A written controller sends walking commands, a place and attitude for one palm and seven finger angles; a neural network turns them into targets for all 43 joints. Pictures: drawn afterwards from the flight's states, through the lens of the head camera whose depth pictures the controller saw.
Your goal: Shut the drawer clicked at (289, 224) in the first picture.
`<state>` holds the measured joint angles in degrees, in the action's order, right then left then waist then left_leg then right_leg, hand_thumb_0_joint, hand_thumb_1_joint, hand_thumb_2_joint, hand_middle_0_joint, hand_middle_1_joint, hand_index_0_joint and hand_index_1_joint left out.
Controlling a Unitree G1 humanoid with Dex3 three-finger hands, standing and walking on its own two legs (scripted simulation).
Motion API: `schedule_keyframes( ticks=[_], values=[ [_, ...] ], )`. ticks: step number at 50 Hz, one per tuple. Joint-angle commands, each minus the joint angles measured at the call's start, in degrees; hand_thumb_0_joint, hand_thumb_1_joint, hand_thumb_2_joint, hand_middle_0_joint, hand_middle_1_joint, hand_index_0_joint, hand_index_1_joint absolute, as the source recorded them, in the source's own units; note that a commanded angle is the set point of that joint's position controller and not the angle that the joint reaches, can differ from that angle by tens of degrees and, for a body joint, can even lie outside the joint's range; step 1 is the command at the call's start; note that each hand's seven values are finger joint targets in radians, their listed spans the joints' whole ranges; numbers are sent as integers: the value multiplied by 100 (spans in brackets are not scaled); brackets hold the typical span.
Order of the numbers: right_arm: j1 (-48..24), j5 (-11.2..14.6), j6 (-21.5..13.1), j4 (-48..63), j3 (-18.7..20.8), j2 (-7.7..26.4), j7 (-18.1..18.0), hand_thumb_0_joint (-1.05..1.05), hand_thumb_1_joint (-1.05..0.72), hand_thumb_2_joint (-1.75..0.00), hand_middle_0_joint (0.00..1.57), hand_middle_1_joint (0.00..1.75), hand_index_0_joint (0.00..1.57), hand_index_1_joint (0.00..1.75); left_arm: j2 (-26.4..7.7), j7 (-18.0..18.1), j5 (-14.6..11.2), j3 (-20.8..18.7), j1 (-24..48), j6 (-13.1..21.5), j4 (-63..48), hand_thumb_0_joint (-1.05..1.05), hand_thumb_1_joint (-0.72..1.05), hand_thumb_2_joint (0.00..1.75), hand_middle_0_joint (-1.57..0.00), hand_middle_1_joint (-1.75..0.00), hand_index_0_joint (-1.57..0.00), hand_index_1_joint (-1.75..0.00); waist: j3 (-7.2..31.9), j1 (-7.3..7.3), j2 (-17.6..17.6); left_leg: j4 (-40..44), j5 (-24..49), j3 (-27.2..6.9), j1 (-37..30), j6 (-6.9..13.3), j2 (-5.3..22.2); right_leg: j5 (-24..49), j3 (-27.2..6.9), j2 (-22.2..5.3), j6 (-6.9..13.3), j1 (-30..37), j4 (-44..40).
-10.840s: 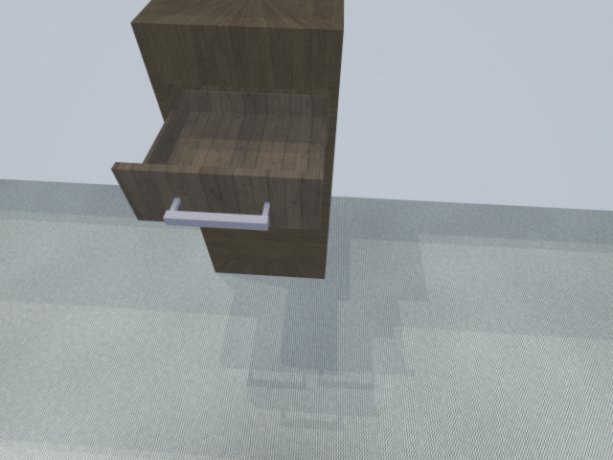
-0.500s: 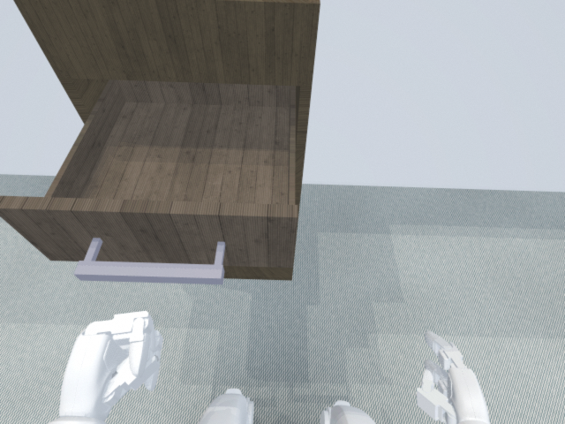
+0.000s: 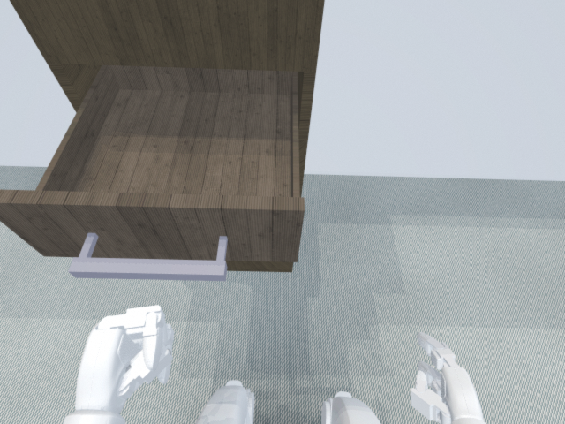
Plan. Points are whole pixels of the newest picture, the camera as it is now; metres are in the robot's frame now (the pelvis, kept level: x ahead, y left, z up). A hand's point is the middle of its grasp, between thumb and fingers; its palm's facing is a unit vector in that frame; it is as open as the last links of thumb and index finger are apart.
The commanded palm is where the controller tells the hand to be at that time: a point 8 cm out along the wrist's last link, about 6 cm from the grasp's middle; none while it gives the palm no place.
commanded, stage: bring the fist close to the handle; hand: left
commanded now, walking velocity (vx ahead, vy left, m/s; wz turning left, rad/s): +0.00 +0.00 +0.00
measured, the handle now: (153, 255) +0.32 +0.19 +0.05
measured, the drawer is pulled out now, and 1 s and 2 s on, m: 0.27 0.24 0.11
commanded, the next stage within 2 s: push the drawer shut in 0.10 s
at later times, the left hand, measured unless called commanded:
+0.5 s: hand (176, 325) +0.24 +0.15 +0.05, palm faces +0.02 -1.00 -0.05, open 3.3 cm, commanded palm +0.22 +0.20 +0.05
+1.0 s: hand (182, 286) +0.29 +0.15 +0.04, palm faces +0.01 -1.00 -0.06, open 3.0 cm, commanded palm +0.28 +0.20 +0.05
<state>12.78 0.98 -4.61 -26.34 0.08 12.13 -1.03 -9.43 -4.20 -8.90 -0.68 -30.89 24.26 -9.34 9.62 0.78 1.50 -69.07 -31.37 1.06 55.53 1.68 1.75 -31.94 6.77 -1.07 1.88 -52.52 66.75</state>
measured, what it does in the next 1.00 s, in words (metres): stands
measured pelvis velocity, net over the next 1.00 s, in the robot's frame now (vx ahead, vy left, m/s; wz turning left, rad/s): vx -0.01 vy -0.01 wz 0.01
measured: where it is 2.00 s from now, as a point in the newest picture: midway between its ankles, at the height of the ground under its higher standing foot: outside the picture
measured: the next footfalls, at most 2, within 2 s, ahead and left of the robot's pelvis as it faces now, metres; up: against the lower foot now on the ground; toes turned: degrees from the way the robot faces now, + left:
none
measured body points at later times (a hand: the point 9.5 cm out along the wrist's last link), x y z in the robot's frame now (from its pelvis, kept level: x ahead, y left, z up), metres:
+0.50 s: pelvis +0.00 -0.01 +0.00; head +0.08 +0.00 +0.44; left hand +0.23 +0.20 +0.05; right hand +0.18 -0.24 -0.08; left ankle +0.02 +0.10 -0.64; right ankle +0.00 -0.10 -0.64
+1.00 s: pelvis -0.01 -0.01 +0.00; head +0.08 +0.00 +0.44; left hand +0.28 +0.20 +0.05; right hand +0.16 -0.25 -0.09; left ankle +0.02 +0.10 -0.64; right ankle +0.00 -0.10 -0.64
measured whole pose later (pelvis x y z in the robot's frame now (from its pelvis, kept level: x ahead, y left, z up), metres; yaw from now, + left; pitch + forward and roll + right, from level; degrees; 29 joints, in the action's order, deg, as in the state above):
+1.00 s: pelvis -0.01 -0.01 +0.00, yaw +1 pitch +18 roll -2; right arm 11.4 1.2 -4.2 -31.1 -1.0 14.2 -1.7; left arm -12.1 -4.6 -9.4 -3.4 -4.2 22.1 9.7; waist 7.9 1.2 1.6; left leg -67.7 -29.4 0.1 56.3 1.1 1.4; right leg -30.6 7.6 -1.2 2.5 -53.1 65.8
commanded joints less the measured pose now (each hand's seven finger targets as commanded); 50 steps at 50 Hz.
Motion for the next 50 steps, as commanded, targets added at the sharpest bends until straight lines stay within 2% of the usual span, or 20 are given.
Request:
schedule_keyframes(
  ticks=[1,6,8,10,14,18,24,25,28,29,31,34,37,39,40,42,43,44,49,50],
  values=[
    [-296,-7,-307,920,290,752,-49,0,-90,-90,20,30,20,30,-343,10,-84,-142,131,524,-1271,0,90,90,-140,-160,-140,-160,1108,118,73,951,1300,-383,-911,-28,-106,1105,-332,164,-24,567,-894],
    [-224,-15,-315,953,279,772,-49,0,-90,-90,20,30,20,30,-345,25,-73,-60,119,485,-1354,0,90,90,-140,-160,-140,-160,1280,85,182,982,1384,-427,-1000,-31,-107,1129,-307,158,-14,598,-858],
    [-222,-6,-260,939,285,782,-63,0,-90,-90,20,30,20,30,-500,63,-35,-221,122,366,-1166,0,90,90,-140,-160,-140,-160,1202,92,-8,964,1319,-403,-876,-14,-117,1116,-352,177,-20,680,-923],
    [-225,2,-233,983,282,763,-57,0,-90,-90,20,30,20,30,-423,73,-30,-194,40,311,-1225,0,90,90,-140,-160,-140,-160,1314,48,9,983,1431,-376,-931,-20,-127,1261,-344,167,-20,794,-898],
    [-205,-22,-214,944,250,791,-68,0,-90,-90,20,30,20,30,-483,162,-14,-222,555,285,-1175,0,90,90,-140,-160,-140,-160,1174,151,7,937,1342,-384,-871,-14,-120,1178,-363,162,-32,657,-931],
    [-189,-33,-238,892,238,816,-67,0,-90,-90,20,30,20,30,-530,167,-35,-291,753,316,-941,0,90,90,-140,-160,-140,-160,1197,162,-75,906,1262,-369,-804,-6,-127,1103,-403,168,-33,679,-972],
    [-130,-7,-215,834,231,862,-57,0,-90,-90,20,30,20,30,-625,68,-97,-448,1121,185,-641,0,90,90,-140,-160,-140,-160,1333,119,63,954,1511,-302,-906,-9,-143,1462,-461,147,-34,938,-1032],
    [-126,-14,-228,821,217,868,-55,0,-90,-90,20,30,20,30,-553,46,-121,-328,1389,177,-695,0,90,90,-140,-160,-140,-160,1388,188,-23,938,1501,-307,-913,2,-145,1492,-472,135,-56,963,-1045],
    [-100,-9,-229,773,225,895,-66,0,-90,-90,20,30,20,30,-667,57,-142,-477,1461,172,-563,0,90,90,-140,-160,-140,-160,1368,141,16,1002,1610,-316,-973,-5,-137,1574,-445,144,-35,1011,-1060],
    [-108,-13,-246,758,221,883,-56,0,-90,-90,20,30,20,30,-530,44,-135,-336,1589,180,-563,0,90,90,-140,-160,-140,-160,1443,179,103,991,1679,-309,-1079,-1,-133,1661,-432,140,-45,956,-1036],
    [-87,-14,-249,720,221,901,-42,0,-90,-90,20,30,20,30,-540,61,-131,-334,1721,193,-472,0,90,90,-140,-160,-140,-160,1349,193,115,1027,1651,-322,-1097,-18,-130,1618,-409,135,-41,905,-1051],
    [-79,-31,-261,620,238,929,-54,0,-90,-90,20,30,20,30,-620,102,-129,-443,2078,253,-279,0,90,90,-140,-160,-140,-160,1327,257,-147,968,1538,-323,-968,1,-126,1549,-450,137,-64,887,-1072],
    [-93,-35,-274,524,241,948,-64,0,-90,-90,20,30,20,30,-701,86,-91,-464,2557,328,-153,0,90,90,-140,-160,-140,-160,1384,270,54,947,1448,-313,-971,-4,-137,1414,-490,115,-50,826,-1071],
    [-108,-32,-259,436,232,959,-84,0,-90,-90,20,30,20,30,-703,70,-103,-455,2981,326,33,0,90,90,-140,-160,-140,-160,1337,346,-27,938,1360,-323,-948,16,-136,1320,-508,118,-65,761,-1112],
    [-117,-25,-261,404,239,978,-90,0,-90,-90,20,30,20,30,-831,63,-106,-601,3058,335,94,0,90,90,-140,-160,-140,-160,1423,293,15,958,1315,-330,-954,4,-132,1242,-518,117,-57,788,-1106],
    [-167,-4,-258,399,217,966,-89,0,-90,-90,20,30,20,30,-677,25,-115,-407,3358,289,198,0,90,90,-140,-160,-140,-160,1411,313,183,1015,1233,-327,-1017,5,-149,1144,-513,100,-50,760,-1157],
    [-128,0,-252,338,216,991,-99,0,-90,-90,20,30,20,30,-775,38,-108,-465,3598,272,236,0,90,90,-140,-160,-140,-160,1450,369,78,1014,1281,-365,-1052,22,-133,1171,-499,117,-48,742,-1146],
    [-134,-7,-243,325,225,986,-102,0,-90,-90,20,30,20,30,-736,28,-104,-486,3564,239,358,0,90,90,-140,-160,-140,-160,1562,305,88,1037,1344,-354,-1112,15,-137,1243,-502,111,-49,811,-1139],
    [-135,14,-203,216,199,1000,-122,0,-90,-90,20,30,20,30,-836,27,-149,-605,4207,115,797,0,90,90,-140,-160,-140,-160,1640,329,-44,1094,1293,-346,-1124,24,-139,1207,-545,108,-68,927,-1239],
    [-141,14,-198,219,194,993,-110,0,-90,-90,20,30,20,30,-796,14,-155,-577,4231,100,866,0,90,90,-140,-160,-140,-160,1644,290,60,1124,1323,-336,-1162,10,-148,1250,-543,104,-62,964,-1251]
  ],
)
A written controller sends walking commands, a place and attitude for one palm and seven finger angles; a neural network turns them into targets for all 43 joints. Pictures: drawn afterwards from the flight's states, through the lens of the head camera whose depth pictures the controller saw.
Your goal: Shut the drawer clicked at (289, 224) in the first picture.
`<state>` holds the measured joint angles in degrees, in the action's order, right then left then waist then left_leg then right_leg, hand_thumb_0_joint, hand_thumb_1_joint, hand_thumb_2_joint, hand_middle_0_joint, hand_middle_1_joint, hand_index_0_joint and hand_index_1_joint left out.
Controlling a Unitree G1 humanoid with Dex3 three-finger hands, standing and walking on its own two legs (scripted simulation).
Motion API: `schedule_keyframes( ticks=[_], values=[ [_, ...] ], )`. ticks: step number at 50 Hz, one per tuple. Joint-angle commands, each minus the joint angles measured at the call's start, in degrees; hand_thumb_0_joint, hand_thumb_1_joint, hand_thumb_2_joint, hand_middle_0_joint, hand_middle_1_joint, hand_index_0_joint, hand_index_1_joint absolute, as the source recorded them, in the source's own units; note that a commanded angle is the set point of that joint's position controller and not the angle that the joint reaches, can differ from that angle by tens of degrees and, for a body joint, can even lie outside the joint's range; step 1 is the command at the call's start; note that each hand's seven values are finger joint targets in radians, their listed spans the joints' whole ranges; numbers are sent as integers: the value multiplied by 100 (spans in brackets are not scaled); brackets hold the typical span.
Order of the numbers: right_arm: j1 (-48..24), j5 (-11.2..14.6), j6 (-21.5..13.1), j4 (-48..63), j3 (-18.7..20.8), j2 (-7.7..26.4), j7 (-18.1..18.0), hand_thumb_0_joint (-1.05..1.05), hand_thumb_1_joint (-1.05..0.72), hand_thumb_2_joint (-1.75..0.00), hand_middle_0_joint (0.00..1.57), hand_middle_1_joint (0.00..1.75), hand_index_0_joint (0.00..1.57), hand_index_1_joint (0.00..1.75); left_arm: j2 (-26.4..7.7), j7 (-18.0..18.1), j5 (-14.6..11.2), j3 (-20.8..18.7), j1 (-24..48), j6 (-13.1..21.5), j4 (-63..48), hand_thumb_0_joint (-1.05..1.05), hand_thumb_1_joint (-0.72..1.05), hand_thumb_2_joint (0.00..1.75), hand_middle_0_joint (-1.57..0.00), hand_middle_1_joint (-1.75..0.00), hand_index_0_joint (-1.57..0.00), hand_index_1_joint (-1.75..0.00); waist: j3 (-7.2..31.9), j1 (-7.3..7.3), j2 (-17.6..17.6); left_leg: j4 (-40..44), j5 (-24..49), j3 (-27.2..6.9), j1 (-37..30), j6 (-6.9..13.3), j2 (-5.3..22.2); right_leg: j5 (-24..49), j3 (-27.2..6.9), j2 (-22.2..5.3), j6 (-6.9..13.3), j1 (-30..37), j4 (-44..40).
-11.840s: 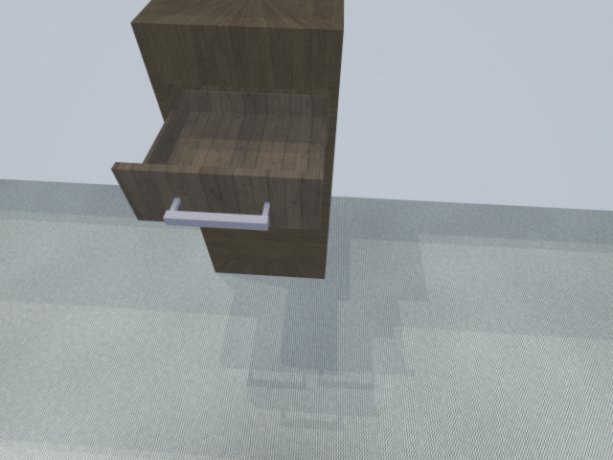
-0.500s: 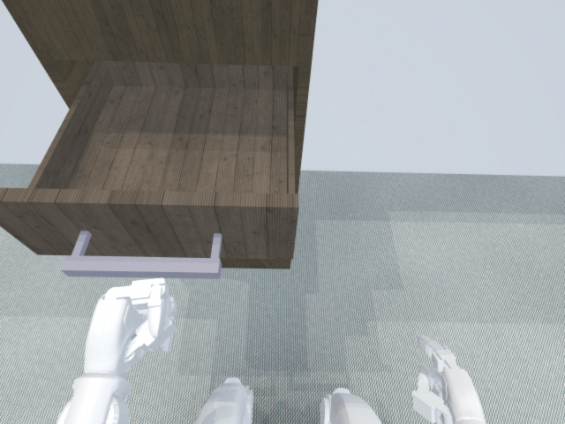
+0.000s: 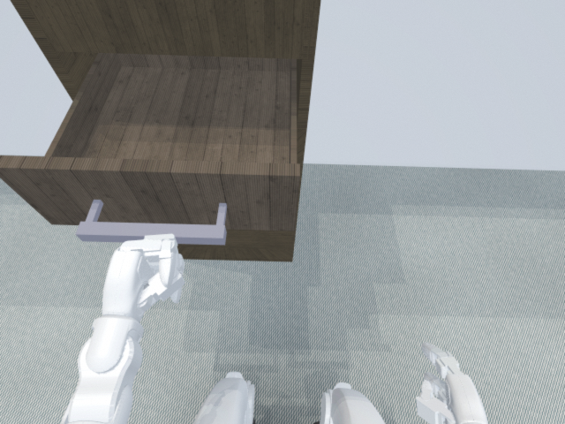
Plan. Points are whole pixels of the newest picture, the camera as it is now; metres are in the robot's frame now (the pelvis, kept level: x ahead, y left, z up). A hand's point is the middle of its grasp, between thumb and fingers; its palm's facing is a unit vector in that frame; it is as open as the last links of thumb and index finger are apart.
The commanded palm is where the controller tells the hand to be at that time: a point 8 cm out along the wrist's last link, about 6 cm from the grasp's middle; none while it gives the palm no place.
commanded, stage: push the drawer shut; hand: left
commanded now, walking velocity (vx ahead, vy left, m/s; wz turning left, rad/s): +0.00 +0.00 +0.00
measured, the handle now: (156, 220) +0.37 +0.20 +0.05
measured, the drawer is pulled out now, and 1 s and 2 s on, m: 0.24 0.11 0.00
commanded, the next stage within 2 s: none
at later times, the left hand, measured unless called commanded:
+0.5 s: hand (182, 236) +0.36 +0.16 +0.04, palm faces +0.00 -1.00 -0.05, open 3.1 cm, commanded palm +0.35 +0.21 +0.05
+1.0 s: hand (192, 196) +0.42 +0.16 +0.04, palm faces +0.02 -1.00 -0.05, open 3.1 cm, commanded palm +0.41 +0.21 +0.05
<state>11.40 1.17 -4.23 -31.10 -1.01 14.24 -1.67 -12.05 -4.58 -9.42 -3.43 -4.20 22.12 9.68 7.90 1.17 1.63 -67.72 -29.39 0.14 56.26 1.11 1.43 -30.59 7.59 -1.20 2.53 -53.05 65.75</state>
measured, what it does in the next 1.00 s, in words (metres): stands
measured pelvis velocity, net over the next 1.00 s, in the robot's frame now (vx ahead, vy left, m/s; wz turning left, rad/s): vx -0.01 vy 0.01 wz -0.03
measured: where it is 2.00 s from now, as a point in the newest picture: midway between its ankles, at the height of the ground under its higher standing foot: outside the picture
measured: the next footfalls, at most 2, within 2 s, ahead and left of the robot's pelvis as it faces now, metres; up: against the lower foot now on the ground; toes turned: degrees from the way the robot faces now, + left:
none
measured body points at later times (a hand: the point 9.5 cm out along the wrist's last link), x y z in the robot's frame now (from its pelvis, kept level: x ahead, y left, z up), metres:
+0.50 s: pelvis +0.00 +0.01 +0.01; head +0.09 +0.01 +0.45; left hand +0.35 +0.21 +0.05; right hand +0.12 -0.25 -0.10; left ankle +0.03 +0.11 -0.64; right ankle +0.01 -0.10 -0.64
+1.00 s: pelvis -0.01 +0.01 +0.00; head +0.10 +0.02 +0.44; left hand +0.41 +0.21 +0.05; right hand +0.08 -0.25 -0.11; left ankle +0.03 +0.11 -0.64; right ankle +0.01 -0.10 -0.64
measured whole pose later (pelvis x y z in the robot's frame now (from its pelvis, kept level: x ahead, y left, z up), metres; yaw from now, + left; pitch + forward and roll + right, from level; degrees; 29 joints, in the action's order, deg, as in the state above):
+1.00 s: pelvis -0.01 +0.01 +0.00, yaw -1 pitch +20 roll -2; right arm 15.2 0.5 -0.4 -35.9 -1.0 14.6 -0.7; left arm -15.6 -4.3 -7.0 -12.2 29.7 26.7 46.1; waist 7.2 5.0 1.1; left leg -65.7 -27.4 1.8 58.2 1.9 1.7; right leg -27.9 5.8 -0.8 1.8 -55.8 64.0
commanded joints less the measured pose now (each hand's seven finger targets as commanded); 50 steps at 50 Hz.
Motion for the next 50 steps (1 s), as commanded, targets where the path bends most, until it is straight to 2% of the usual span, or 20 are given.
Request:
schedule_keyframes(
  ticks=[1,11,13,15,18,19,23,24,25,29,32,33,34,35,37,39,42,45,47,50],
  values=[
    [-2,-3,-231,688,303,779,-43,0,-90,-90,20,30,20,30,-558,47,-128,-343,1662,306,-978,0,90,90,-140,-160,-140,-160,1834,261,42,992,1108,-223,-1241,65,-115,1110,-638,109,-136,1041,-1186],
    [107,-13,-138,576,311,809,11,0,-90,-90,20,30,20,30,-608,102,-89,-477,2450,447,-188,0,90,90,-140,-160,-140,-160,1751,278,-44,1118,1119,-206,-1286,43,-109,1167,-640,119,-137,1051,-1225],
    [154,-13,-109,540,329,848,12,0,-90,-90,20,30,20,30,-832,125,-58,-678,2524,490,-16,0,90,90,-140,-160,-140,-160,1815,260,-112,1111,1172,-210,-1248,51,-97,1209,-647,129,-131,1088,-1201],
    [188,-23,-92,502,332,817,31,0,-90,-90,20,30,20,30,-693,113,-58,-566,2705,542,-28,0,90,90,-140,-160,-140,-160,1904,257,106,1131,1299,-206,-1407,27,-101,1358,-631,122,-118,1074,-1165],
    [244,-26,-46,462,349,855,32,0,-90,-90,20,30,20,30,-876,108,-81,-782,2738,559,216,0,90,90,-140,-160,-140,-160,1920,259,-125,1122,1380,-188,-1301,44,-97,1497,-652,137,-133,1197,-1177],
    [237,-17,-37,440,347,846,29,0,-90,-90,20,30,20,30,-903,94,-88,-794,2932,599,153,0,90,90,-140,-160,-140,-160,1972,270,24,1120,1396,-174,-1343,33,-97,1526,-670,126,-133,1178,-1162],
    [314,-26,-1,369,352,863,22,0,-90,-90,20,30,20,30,-890,88,-87,-790,3213,646,427,0,90,90,-140,-160,-140,-160,1946,339,-15,1133,1431,-203,-1407,34,-78,1528,-636,152,-135,1072,-1153],
    [329,-26,11,347,358,859,27,0,-90,-90,20,30,20,30,-977,97,-85,-903,3258,683,454,0,90,90,-140,-160,-140,-160,1957,274,77,1165,1431,-221,-1431,5,-78,1499,-635,152,-118,1068,-1133],
    [311,-29,4,355,360,840,39,0,-90,-90,20,30,20,30,-802,73,-92,-719,3375,710,363,0,90,90,-140,-160,-140,-160,2056,317,238,1151,1459,-192,-1548,11,-86,1525,-642,142,-123,1040,-1146],
    [383,-31,46,260,352,876,26,0,-90,-90,20,30,20,30,-978,80,-61,-869,3766,737,761,0,90,90,-140,-160,-140,-160,1970,387,6,1145,1298,-220,-1399,19,-78,1374,-643,158,-135,981,-1160],
    [425,-27,61,218,346,874,19,0,-90,-90,20,30,20,30,-941,77,-52,-828,4162,767,977,0,90,90,-140,-160,-140,-160,1958,425,64,1151,1255,-238,-1446,10,-77,1316,-644,158,-130,888,-1171],
    [448,-30,57,217,351,903,20,0,-90,-90,20,30,20,30,-1014,86,-10,-832,4308,784,996,0,90,90,-140,-160,-140,-160,2009,421,259,1142,1286,-272,-1530,1,-72,1282,-618,164,-105,759,-1118],
    [477,-38,66,162,345,890,24,0,-90,-90,20,30,20,30,-929,84,2,-781,4453,768,1143,0,90,90,-140,-160,-140,-160,2061,473,241,1133,1312,-283,-1623,-2,-70,1299,-603,167,-114,701,-1121],
    [520,-38,83,131,355,914,15,0,-90,-90,20,30,20,30,-1100,104,3,-923,4602,771,1268,0,90,90,-140,-160,-140,-160,2050,481,22,1118,1246,-290,-1535,0,-61,1259,-616,171,-129,735,-1133],
    [514,-44,86,126,345,896,17,0,-90,-90,20,30,20,30,-959,89,14,-775,4920,795,1322,0,90,90,-140,-160,-140,-160,2150,531,196,1107,1180,-275,-1568,5,-77,1195,-635,159,-136,687,-1149],
    [596,-52,107,100,355,920,28,0,-90,-90,20,30,20,30,-1062,96,39,-915,4829,788,1602,0,90,90,-140,-160,-140,-160,2205,480,133,1118,1308,-298,-1630,-3,-73,1281,-616,181,-120,700,-1135],
    [647,-50,152,56,342,919,42,0,-90,-90,20,30,20,30,-1056,109,84,-854,5336,803,1856,0,90,90,-140,-160,-140,-160,2143,564,162,1117,1214,-319,-1590,-8,-66,1189,-607,183,-120,580,-1135],
    [743,-74,201,6,337,959,44,0,-90,-90,20,30,20,30,-1310,143,116,-1077,5659,836,2217,0,90,90,-140,-160,-140,-160,2171,602,8,1093,1137,-330,-1460,14,-74,1140,-626,194,-132,596,-1135],
    [773,-82,225,19,334,938,59,0,-90,-90,20,30,20,30,-1369,125,138,-1148,5710,862,2374,0,90,90,-140,-160,-140,-160,2280,540,174,1066,1124,-254,-1377,14,-100,1152,-685,189,-128,725,-1155],
    [881,-100,278,-44,330,960,58,0,-90,-90,20,30,20,30,-1550,108,164,-1278,6034,906,2645,0,90,90,-140,-160,-140,-160,2293,617,152,1040,1303,-285,-1395,16,-76,1311,-660,205,-130,671,-1099]
  ],
)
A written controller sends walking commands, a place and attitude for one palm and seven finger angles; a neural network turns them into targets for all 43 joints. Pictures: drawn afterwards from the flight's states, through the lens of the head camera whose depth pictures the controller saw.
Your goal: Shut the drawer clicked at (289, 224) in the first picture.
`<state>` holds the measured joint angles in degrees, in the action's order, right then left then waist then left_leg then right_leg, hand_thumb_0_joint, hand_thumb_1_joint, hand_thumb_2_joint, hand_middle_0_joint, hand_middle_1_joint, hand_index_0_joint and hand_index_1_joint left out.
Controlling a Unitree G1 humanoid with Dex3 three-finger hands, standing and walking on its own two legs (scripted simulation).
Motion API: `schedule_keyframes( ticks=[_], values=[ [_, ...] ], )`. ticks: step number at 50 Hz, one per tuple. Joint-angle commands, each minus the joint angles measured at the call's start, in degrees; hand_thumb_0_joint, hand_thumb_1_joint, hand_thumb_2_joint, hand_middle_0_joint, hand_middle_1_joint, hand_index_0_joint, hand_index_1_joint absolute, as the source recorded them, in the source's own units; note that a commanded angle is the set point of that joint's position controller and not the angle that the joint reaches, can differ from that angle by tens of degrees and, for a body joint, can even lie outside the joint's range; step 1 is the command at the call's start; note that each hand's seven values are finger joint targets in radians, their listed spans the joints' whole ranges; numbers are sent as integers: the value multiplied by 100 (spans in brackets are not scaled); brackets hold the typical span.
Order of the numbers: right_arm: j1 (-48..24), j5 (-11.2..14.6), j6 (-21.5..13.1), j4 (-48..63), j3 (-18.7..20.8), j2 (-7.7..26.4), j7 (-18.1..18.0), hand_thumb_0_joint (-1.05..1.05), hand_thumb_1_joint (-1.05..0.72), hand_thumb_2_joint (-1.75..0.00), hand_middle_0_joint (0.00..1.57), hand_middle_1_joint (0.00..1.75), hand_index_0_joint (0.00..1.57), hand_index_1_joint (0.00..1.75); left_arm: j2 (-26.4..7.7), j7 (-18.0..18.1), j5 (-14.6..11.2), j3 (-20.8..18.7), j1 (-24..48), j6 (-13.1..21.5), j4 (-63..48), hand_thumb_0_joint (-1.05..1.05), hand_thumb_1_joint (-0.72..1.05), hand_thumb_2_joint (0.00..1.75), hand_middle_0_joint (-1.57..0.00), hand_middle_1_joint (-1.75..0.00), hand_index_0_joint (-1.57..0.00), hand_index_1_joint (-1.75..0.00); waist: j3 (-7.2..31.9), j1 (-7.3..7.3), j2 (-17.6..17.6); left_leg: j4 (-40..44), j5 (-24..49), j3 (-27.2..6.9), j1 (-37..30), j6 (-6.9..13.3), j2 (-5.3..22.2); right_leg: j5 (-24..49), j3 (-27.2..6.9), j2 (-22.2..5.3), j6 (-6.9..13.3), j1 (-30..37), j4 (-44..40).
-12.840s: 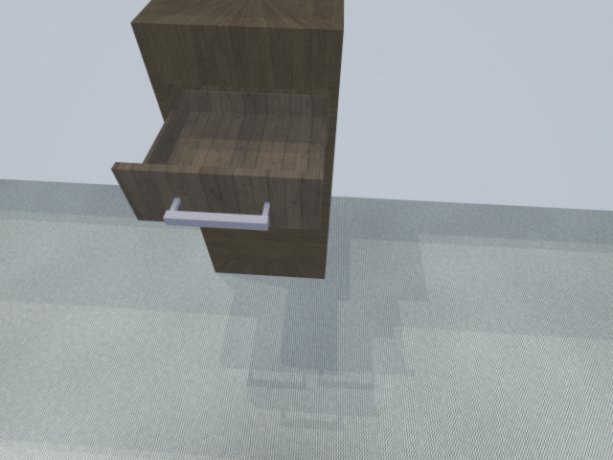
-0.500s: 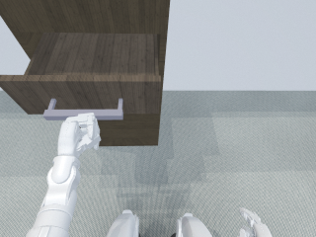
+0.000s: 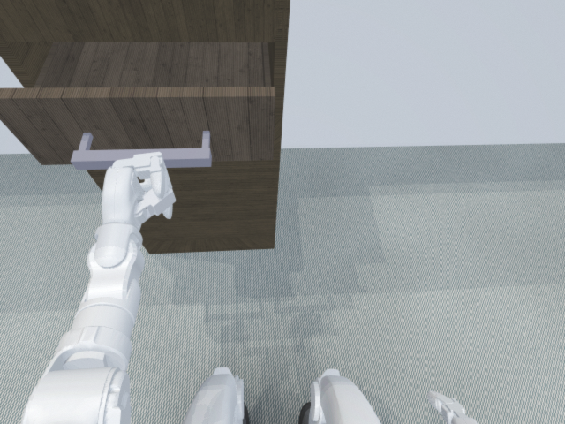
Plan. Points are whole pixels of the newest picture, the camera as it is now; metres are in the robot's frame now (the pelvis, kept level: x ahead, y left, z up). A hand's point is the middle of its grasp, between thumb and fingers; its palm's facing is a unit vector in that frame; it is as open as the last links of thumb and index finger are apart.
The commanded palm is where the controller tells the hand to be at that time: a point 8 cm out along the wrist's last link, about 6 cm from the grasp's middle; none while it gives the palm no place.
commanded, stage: push the drawer shut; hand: left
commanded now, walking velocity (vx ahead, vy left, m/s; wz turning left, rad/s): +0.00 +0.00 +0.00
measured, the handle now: (145, 148) +0.50 +0.20 +0.05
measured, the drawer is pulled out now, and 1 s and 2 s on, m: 0.11 0.00 0.00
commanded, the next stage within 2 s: pull the fist back off the drawer in 1.14 s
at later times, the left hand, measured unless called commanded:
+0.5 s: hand (172, 154) +0.49 +0.16 +0.04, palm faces +0.05 -1.00 -0.04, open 3.2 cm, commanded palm +0.48 +0.21 +0.05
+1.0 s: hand (177, 131) +0.54 +0.16 +0.04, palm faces +0.06 -1.00 -0.05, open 3.0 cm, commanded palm +0.54 +0.20 +0.05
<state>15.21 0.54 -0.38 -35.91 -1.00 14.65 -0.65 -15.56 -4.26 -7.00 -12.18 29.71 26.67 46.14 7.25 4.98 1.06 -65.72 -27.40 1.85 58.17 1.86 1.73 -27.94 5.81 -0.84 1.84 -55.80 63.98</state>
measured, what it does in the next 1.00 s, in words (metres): stands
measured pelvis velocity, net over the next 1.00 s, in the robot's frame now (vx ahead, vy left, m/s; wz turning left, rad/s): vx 0.00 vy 0.00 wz -0.03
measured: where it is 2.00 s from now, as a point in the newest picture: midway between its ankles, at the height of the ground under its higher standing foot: outside the picture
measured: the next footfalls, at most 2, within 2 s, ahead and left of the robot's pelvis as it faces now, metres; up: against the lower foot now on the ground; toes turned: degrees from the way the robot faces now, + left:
none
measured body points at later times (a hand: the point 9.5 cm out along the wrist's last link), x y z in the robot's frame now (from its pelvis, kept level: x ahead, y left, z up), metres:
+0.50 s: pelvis +0.01 +0.00 +0.00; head +0.14 +0.01 +0.43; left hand +0.49 +0.22 +0.04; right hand +0.03 -0.27 -0.12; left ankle +0.04 +0.10 -0.65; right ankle +0.03 -0.10 -0.65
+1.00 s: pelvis +0.00 +0.00 -0.01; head +0.17 +0.02 +0.41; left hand +0.53 +0.22 +0.04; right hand -0.01 -0.26 -0.12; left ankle +0.04 +0.10 -0.65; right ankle +0.03 -0.10 -0.65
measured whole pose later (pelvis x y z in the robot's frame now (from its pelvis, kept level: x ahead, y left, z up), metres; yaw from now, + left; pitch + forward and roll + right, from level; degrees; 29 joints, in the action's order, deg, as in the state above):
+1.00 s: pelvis +0.00 +0.00 -0.01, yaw -1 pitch +27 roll -4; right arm 21.4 -2.2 4.8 -36.3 -2.2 15.3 1.3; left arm -27.5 -5.3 -0.9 -21.8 55.8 27.5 70.3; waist 6.7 11.4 2.1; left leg -69.4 -28.6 0.8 67.6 2.1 3.0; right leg -28.0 6.6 0.4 1.7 -64.3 65.6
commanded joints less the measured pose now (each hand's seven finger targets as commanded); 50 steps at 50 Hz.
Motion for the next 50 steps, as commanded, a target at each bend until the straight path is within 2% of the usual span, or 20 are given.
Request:
schedule_keyframes(
  ticks=[1,2,4,6,13,16,18,21,22,26,28,30,33,35,37,40,43,45,48,50],
  values=[
    [525,-43,-86,447,336,925,-35,0,-90,-90,20,30,20,30,-1224,70,-74,-455,2625,471,-936,0,90,90,-140,-160,-140,-160,2415,216,174,835,1117,-443,-1582,-51,-112,1060,-497,171,-65,972,-935],
    [549,-44,-73,453,332,912,-21,0,-90,-90,20,30,20,30,-1145,51,-65,-376,2713,471,-843,0,90,90,-140,-160,-140,-160,2430,250,197,814,1111,-415,-1522,-42,-121,1086,-517,171,-70,1008,-940],
    [639,-60,-58,407,332,926,-9,0,-90,-90,20,30,20,30,-1317,14,-42,-485,2999,519,-700,0,90,90,-140,-160,-140,-160,2461,271,373,806,1183,-466,-1631,-53,-101,1086,-495,185,-50,854,-876],
    [726,-70,-20,395,348,929,9,0,-90,-90,20,30,20,30,-1345,-11,-44,-549,3009,529,-536,0,90,90,-140,-160,-140,-160,2493,279,211,776,1253,-442,-1576,-37,-100,1185,-511,197,-64,950,-895],
    [934,-121,84,316,343,961,24,0,-90,-90,20,30,20,30,-1617,-40,34,-739,3628,594,-38,0,90,90,-140,-160,-140,-160,2510,418,325,662,1271,-421,-1420,5,-103,1222,-546,219,-78,836,-856],
    [1019,-137,136,297,343,976,33,0,-90,-90,20,30,20,30,-1819,-67,81,-853,3847,605,37,0,90,90,-140,-160,-140,-160,2682,449,371,612,1368,-411,-1414,13,-91,1323,-567,221,-91,894,-835],
    [1090,-151,164,318,345,996,41,0,-90,-90,20,30,20,30,-2017,-88,68,-1041,3776,604,68,0,90,90,-140,-160,-140,-160,2836,405,401,588,1537,-402,-1443,21,-91,1488,-587,240,-82,1023,-810],
    [1124,-149,226,330,334,973,68,0,-90,-90,20,30,20,30,-1983,-159,80,-990,3817,603,66,0,90,90,-140,-160,-140,-160,2896,402,501,608,1683,-417,-1571,-4,-73,1593,-554,252,-79,1011,-805],
    [1138,-143,241,327,336,972,75,0,-90,-90,20,30,20,30,-1900,-165,85,-928,3849,587,110,0,90,90,-140,-160,-140,-160,2853,454,468,609,1676,-428,-1607,3,-59,1561,-535,263,-83,917,-825],
    [1239,-171,301,250,329,1023,87,0,-90,-90,20,30,20,30,-2017,-107,165,-962,4204,562,399,0,90,90,-140,-160,-140,-160,2619,570,522,593,1569,-497,-1567,0,-36,1359,-489,275,-79,596,-815],
    [1295,-191,307,212,319,1039,88,0,-90,-90,20,30,20,30,-2024,-77,203,-908,4581,567,462,0,90,90,-140,-160,-140,-160,2505,705,519,564,1458,-538,-1551,20,-28,1232,-473,285,-82,430,-817],
    [1344,-207,334,229,324,1053,93,0,-90,-90,20,30,20,30,-2135,-63,266,-979,4609,594,451,0,90,90,-140,-160,-140,-160,2827,640,704,534,1641,-555,-1732,1,-30,1313,-477,285,-68,433,-781],
    [1419,-237,366,187,316,1065,113,0,-90,-90,20,30,20,30,-2079,-44,312,-884,4929,582,548,0,90,90,-140,-160,-140,-160,2781,757,806,500,1748,-632,-1888,-1,-6,1313,-426,311,-53,202,-743],
    [1448,-248,402,192,317,1077,132,0,-90,-90,20,30,20,30,-2102,-34,347,-910,4915,571,606,0,90,90,-140,-160,-140,-160,2951,731,868,485,1854,-653,-1997,-17,3,1340,-410,317,-50,165,-738],
    [1479,-264,431,174,304,1092,131,0,-90,-90,20,30,20,30,-2163,-4,382,-899,5156,537,666,0,90,90,-140,-160,-140,-160,2893,836,748,449,1766,-652,-1862,5,10,1306,-425,322,-73,172,-755],
    [1548,-276,458,151,278,1131,123,0,-90,-90,20,30,20,30,-2412,11,451,-1028,5304,477,882,0,90,90,-140,-160,-140,-160,2889,873,775,390,1768,-677,-1752,16,16,1292,-426,331,-68,103,-721],
    [1614,-302,471,166,268,1122,137,0,-90,-90,20,30,20,30,-2363,18,494,-976,5475,437,974,0,90,90,-140,-160,-140,-160,2946,935,859,345,1855,-689,-1754,28,10,1356,-418,336,-59,68,-694],
    [1663,-306,488,136,245,1154,135,0,-90,-90,20,30,20,30,-2651,42,547,-1124,5587,393,1110,0,90,90,-140,-160,-140,-160,2876,950,851,332,1783,-701,-1635,20,31,1280,-403,339,-68,31,-690],
    [1733,-320,485,116,256,1141,139,0,-90,-90,20,30,20,30,-2478,47,568,-958,6005,402,1023,0,90,90,-140,-160,-140,-160,2955,1114,919,282,1819,-771,-1763,37,46,1262,-390,346,-74,-182,-671],
    [1775,-329,476,54,236,1172,124,0,-90,-90,20,30,20,30,-2639,93,586,-1009,6294,364,1072,0,90,90,-140,-160,-140,-160,2873,1191,938,251,1597,-762,-1622,48,44,1103,-401,351,-90,-255,-703]
  ],
)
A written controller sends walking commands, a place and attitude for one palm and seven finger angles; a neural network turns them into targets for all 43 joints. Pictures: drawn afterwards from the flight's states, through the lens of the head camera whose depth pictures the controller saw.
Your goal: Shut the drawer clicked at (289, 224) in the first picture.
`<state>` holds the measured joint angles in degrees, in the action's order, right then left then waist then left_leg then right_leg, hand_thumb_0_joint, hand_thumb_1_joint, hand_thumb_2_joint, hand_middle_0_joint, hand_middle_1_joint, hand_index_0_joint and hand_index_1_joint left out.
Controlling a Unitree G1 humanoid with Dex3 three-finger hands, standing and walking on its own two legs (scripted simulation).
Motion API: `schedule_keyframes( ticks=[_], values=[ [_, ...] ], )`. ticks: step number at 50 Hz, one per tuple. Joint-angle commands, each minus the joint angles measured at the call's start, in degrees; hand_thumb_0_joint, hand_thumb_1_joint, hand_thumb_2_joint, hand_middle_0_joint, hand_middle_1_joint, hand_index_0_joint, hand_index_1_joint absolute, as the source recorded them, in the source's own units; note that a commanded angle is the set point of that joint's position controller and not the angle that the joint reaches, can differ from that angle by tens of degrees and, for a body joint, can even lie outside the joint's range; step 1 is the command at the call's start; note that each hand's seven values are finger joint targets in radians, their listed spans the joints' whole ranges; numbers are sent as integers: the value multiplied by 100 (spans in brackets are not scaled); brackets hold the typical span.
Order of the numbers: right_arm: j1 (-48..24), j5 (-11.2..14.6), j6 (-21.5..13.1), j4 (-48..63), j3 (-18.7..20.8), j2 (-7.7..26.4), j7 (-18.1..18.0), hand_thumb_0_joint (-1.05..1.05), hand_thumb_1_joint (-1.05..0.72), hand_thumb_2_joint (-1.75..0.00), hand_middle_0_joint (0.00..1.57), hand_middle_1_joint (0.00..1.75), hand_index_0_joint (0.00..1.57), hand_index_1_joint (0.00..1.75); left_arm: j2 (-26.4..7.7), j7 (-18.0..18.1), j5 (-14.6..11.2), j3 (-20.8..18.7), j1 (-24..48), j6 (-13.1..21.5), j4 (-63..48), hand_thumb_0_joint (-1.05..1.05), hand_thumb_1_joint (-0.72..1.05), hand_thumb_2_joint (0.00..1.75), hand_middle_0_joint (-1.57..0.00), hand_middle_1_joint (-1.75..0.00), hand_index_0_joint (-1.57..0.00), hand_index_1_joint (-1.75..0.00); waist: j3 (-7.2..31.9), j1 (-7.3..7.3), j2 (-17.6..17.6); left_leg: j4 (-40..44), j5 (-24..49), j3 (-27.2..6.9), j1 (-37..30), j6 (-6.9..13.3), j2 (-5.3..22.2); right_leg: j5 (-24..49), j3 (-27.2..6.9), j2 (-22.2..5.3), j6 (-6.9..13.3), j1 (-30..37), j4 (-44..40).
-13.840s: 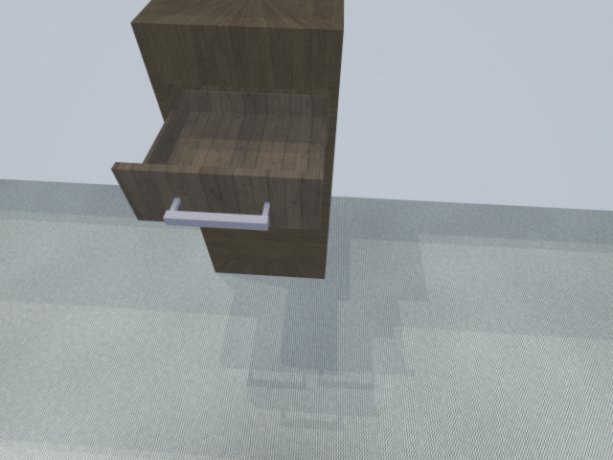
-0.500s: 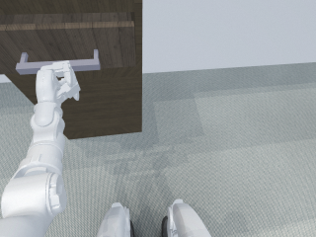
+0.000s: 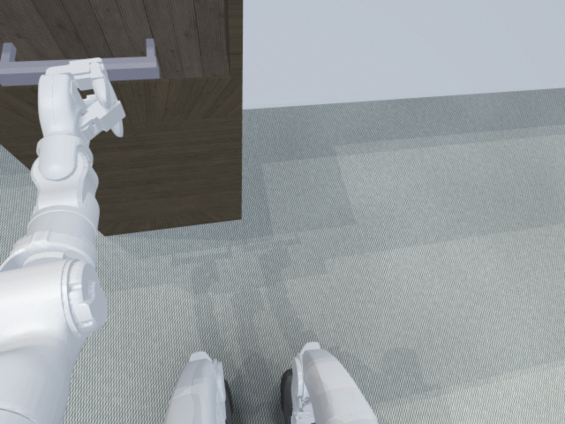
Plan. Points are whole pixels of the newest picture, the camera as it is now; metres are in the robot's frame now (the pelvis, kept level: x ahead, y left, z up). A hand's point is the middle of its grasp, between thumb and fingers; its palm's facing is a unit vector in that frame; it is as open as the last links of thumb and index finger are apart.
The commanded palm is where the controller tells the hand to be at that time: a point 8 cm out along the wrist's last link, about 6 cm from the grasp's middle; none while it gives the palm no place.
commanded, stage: push the drawer shut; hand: left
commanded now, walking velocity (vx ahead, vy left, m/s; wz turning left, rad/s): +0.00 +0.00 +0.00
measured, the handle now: (81, 59) +0.60 +0.22 +0.06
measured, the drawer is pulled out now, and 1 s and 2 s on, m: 0.00 0.00 0.00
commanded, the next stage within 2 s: pull the fist back off the drawer in 0.14 s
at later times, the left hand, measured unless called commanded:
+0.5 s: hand (107, 103) +0.54 +0.18 +0.05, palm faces +0.07 -1.00 -0.05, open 3.0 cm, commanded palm +0.53 +0.21 +0.06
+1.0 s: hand (102, 122) +0.51 +0.19 +0.05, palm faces +0.09 -1.00 -0.02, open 3.2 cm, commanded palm +0.48 +0.22 +0.06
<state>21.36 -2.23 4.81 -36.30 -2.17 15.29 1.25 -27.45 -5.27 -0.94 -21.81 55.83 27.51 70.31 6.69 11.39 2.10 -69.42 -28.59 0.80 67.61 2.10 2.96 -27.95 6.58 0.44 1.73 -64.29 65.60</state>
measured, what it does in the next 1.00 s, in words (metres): stands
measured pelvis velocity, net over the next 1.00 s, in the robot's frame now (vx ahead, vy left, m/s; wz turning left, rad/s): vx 0.02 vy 0.02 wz -0.02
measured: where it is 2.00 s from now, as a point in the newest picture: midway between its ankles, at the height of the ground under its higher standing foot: outside the picture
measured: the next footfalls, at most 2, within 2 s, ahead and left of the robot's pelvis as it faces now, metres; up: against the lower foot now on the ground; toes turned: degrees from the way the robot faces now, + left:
none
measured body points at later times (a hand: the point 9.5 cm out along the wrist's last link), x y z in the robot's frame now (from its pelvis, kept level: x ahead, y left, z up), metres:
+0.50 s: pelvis -0.03 +0.00 -0.02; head +0.14 +0.04 +0.40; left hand +0.53 +0.24 +0.06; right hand -0.05 -0.26 -0.11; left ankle +0.03 +0.10 -0.63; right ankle +0.02 -0.11 -0.63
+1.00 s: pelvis +0.02 +0.02 +0.01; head +0.16 +0.04 +0.44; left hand +0.50 +0.24 +0.05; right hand +0.03 -0.24 -0.10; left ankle +0.03 +0.10 -0.63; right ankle +0.02 -0.11 -0.63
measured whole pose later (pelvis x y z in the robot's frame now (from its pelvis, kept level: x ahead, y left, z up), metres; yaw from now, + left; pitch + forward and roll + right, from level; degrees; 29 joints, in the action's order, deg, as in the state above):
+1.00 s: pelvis +0.02 +0.02 +0.01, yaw -1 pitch +25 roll -4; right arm 20.9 -1.2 5.1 -34.9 -1.4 14.4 2.6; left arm -22.2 -4.4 -4.2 -20.0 43.8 25.8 58.0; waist 7.5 9.1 1.7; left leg -66.4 -29.3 2.4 62.4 3.3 2.8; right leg -27.6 4.7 0.7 0.2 -59.4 61.9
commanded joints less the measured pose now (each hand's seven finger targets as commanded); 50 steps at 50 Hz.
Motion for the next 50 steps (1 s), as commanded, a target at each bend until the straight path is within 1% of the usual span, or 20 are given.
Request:
schedule_keyframes(
  ticks=[1,4,5,8,10,12,16,19,27,29,30,32,34,35,38,41,46,47,49,50],
  values=[
    [1173,-52,-61,88,335,1112,-76,0,-90,-90,20,30,20,30,-1585,212,-8,-95,3773,273,-1368,0,90,90,-140,-160,-140,-160,2969,549,903,598,1652,-625,-2476,37,-91,1073,-516,227,-77,667,-884],
    [1206,-62,-120,47,308,1120,-97,0,-90,-90,20,30,20,30,-1704,229,24,-58,4146,277,-1453,0,90,90,-140,-160,-140,-160,3136,653,1080,566,1550,-653,-2502,41,-87,991,-517,240,-71,609,-872],
    [1209,-56,-139,47,293,1121,-99,0,-90,-90,20,30,20,30,-1744,215,51,-39,4143,266,-1342,0,90,90,-140,-160,-140,-160,3090,641,1101,570,1447,-663,-2427,36,-100,902,-520,241,-62,592,-880],
    [1194,-50,-217,27,250,1135,-117,0,-90,-90,20,30,20,30,-1610,203,36,162,4394,216,-1225,0,90,90,-140,-160,-140,-160,2849,793,1177,613,1078,-718,-2314,49,-98,641,-495,247,-52,316,-889],
    [1181,-44,-275,9,221,1192,-153,0,-90,-90,20,30,20,30,-1898,217,52,61,4541,195,-1196,0,90,90,-140,-160,-140,-160,2859,816,1216,633,810,-747,-2218,43,-87,468,-499,240,-54,259,-882],
    [1163,-38,-351,21,204,1181,-162,0,-90,-90,20,30,20,30,-1687,203,45,276,4645,149,-1198,0,90,90,-140,-160,-140,-160,2914,874,1373,640,634,-765,-2227,48,-91,360,-511,237,-50,145,-888],
    [1196,-45,-415,55,173,1218,-157,0,-90,-90,20,30,20,30,-1877,167,35,133,4552,39,-1012,0,90,90,-140,-160,-140,-160,2884,827,1265,644,491,-774,-2006,54,-98,269,-508,233,-45,254,-878],
    [1203,-54,-440,78,181,1241,-127,0,-90,-90,20,30,20,30,-1876,118,12,72,4484,10,-1055,0,90,90,-140,-160,-140,-160,2979,726,1393,683,459,-854,-2174,25,-83,260,-457,228,-14,143,-822],
    [1153,-31,-406,207,207,1233,-60,0,-90,-90,20,30,20,30,-1766,69,-69,-56,3732,-104,-1084,0,90,90,-140,-160,-140,-160,2902,497,1020,775,369,-788,-1977,25,-72,190,-464,217,-35,420,-869],
    [1141,-35,-389,235,225,1221,-32,0,-90,-90,20,30,20,30,-1747,77,-90,-137,3524,-62,-1247,0,90,90,-140,-160,-140,-160,3006,355,1192,810,553,-783,-2176,-1,-72,291,-427,212,-13,433,-823],
    [1143,-35,-372,257,237,1223,-24,0,-90,-90,20,30,20,30,-1833,82,-118,-257,3322,-45,-1344,0,90,90,-140,-160,-140,-160,3136,275,1097,821,685,-780,-2242,-3,-63,363,-428,218,-14,569,-826],
    [1090,-7,-323,291,261,1186,-6,0,-90,-90,20,30,20,30,-1566,60,-140,-115,2998,-61,-1388,0,90,90,-140,-160,-140,-160,3017,259,970,865,787,-747,-2301,-10,-53,429,-412,218,-26,589,-875],
    [1083,-9,-285,315,291,1180,19,0,-90,-90,20,30,20,30,-1461,81,-153,-118,2765,7,-1630,0,90,90,-140,-160,-140,-160,3129,144,1102,923,1101,-793,-2636,-47,-37,606,-355,217,-5,554,-816],
    [1069,-2,-258,339,313,1171,32,0,-90,-90,20,30,20,30,-1461,100,-168,-200,2475,3,-1616,0,90,90,-140,-160,-140,-160,3132,62,981,924,1173,-759,-2625,-49,-41,643,-360,222,-7,657,-835],
    [1054,14,-185,387,322,1143,44,0,-90,-90,20,30,20,30,-1421,130,-211,-270,2028,15,-1627,0,90,90,-140,-160,-140,-160,2898,16,629,961,1352,-653,-2442,-22,-53,809,-385,241,-24,979,-904],
    [960,42,-124,481,403,1073,80,0,-90,-90,20,30,20,30,-1046,110,-290,-88,1592,169,-2260,0,90,90,-140,-160,-140,-160,3267,-136,801,1003,1918,-604,-2959,-73,-44,1209,-371,246,-8,1164,-908],
    [901,85,-26,381,484,999,94,0,-90,-90,20,30,20,30,-530,95,-435,169,1163,213,-2450,0,90,90,-140,-160,-140,-160,2929,-72,594,989,2547,-538,-3189,-90,-46,1747,-345,253,-39,1235,-968],
    [898,83,-14,349,486,1016,84,0,-90,-90,20,30,20,30,-632,104,-435,89,1155,220,-2445,0,90,90,-140,-160,-140,-160,2828,-88,545,990,2564,-545,-3144,-94,-39,1760,-340,248,-34,1229,-953],
    [864,76,1,336,512,979,70,0,-90,-90,20,30,20,30,-532,116,-411,206,1293,344,-2805,0,90,90,-140,-160,-140,-160,2994,-129,884,990,3057,-593,-3593,-144,-19,1924,-328,230,-16,1115,-901],
    [819,79,4,349,520,935,92,0,-90,-90,20,30,20,30,-282,109,-451,348,1067,355,-2835,0,90,90,-140,-160,-140,-160,3091,-164,906,978,3231,-581,-3732,-154,-22,2006,-328,238,-15,1150,-927]
  ],
)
